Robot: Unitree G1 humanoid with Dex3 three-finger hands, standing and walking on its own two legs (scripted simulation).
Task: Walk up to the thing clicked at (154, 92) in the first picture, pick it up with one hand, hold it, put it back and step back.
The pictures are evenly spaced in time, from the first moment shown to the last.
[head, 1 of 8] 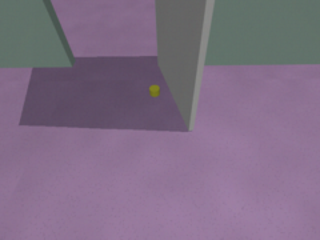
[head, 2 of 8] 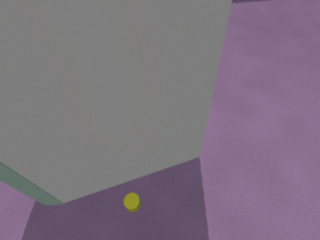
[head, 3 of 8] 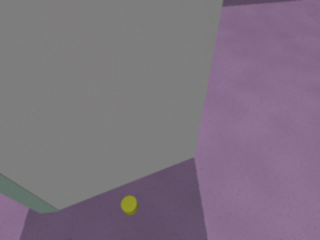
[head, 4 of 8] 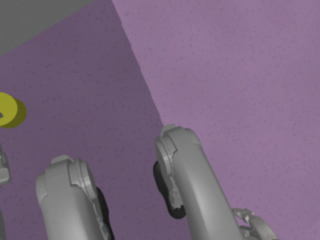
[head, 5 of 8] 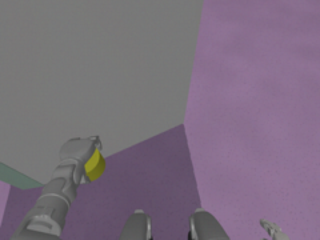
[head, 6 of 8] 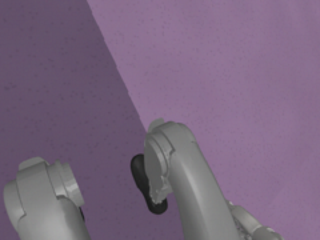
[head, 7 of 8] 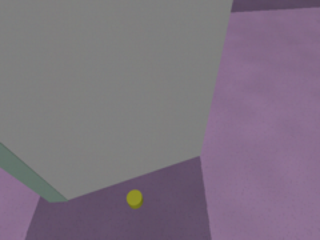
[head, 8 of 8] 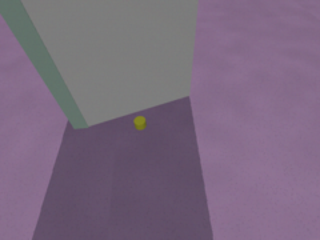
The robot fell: no
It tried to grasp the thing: yes
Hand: left
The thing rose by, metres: 0.69
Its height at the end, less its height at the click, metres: +0.00
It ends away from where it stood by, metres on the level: 0.01
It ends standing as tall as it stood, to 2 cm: yes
